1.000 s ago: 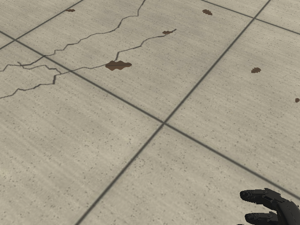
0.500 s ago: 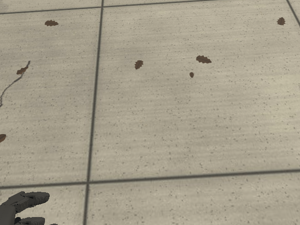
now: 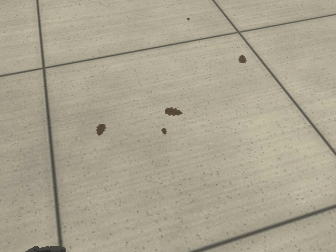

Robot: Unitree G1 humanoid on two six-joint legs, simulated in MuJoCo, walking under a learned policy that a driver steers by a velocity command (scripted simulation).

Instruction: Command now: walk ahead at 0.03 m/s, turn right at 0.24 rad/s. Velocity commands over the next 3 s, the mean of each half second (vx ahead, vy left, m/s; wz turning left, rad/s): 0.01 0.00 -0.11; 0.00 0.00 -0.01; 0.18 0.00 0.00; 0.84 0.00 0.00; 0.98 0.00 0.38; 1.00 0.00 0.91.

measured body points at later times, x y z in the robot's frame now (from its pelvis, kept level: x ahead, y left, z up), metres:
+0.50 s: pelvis +0.01 +0.00 +0.01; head +0.01 -0.01 +0.46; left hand +0.15 +0.25 -0.10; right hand +0.14 -0.26 -0.10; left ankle +0.03 +0.13 -0.72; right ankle -0.02 -0.13 -0.72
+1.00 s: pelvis +0.01 +0.00 +0.01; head +0.02 -0.01 +0.46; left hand +0.10 +0.24 -0.12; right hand +0.08 -0.26 -0.13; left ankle +0.03 +0.13 -0.72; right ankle -0.02 -0.13 -0.72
